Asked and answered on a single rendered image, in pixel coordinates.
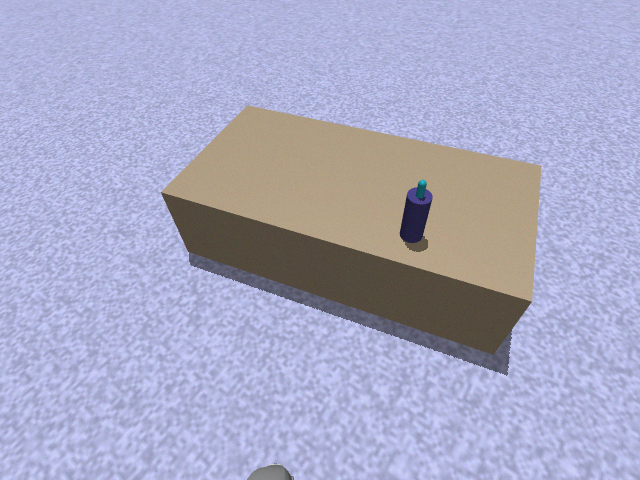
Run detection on bottle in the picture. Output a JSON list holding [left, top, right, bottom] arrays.
[[400, 180, 433, 243]]

